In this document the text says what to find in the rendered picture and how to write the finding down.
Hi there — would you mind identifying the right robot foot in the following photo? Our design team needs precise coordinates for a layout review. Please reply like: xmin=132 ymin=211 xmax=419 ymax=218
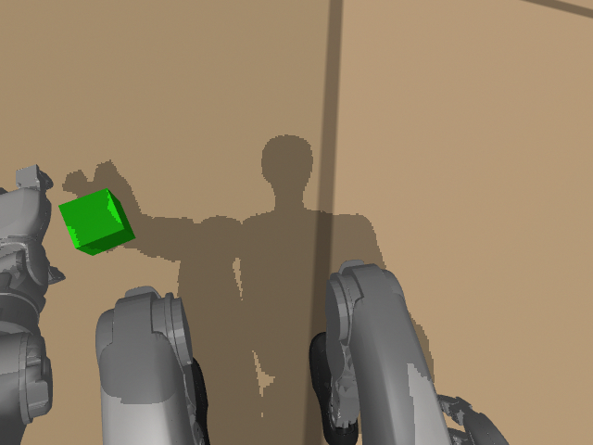
xmin=309 ymin=332 xmax=359 ymax=445

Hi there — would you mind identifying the left robot hand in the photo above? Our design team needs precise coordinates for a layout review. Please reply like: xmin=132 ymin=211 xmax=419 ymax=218
xmin=0 ymin=164 xmax=66 ymax=285

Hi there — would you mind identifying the cube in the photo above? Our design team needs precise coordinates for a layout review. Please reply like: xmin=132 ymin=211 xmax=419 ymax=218
xmin=58 ymin=188 xmax=135 ymax=256

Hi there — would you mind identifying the left robot foot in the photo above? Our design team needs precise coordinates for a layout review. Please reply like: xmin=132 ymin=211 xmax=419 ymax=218
xmin=191 ymin=357 xmax=210 ymax=445

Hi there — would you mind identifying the left robot arm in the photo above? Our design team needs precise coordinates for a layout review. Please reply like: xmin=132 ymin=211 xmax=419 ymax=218
xmin=0 ymin=237 xmax=53 ymax=445

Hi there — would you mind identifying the right robot hand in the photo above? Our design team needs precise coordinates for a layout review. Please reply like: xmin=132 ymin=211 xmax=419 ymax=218
xmin=437 ymin=395 xmax=510 ymax=445

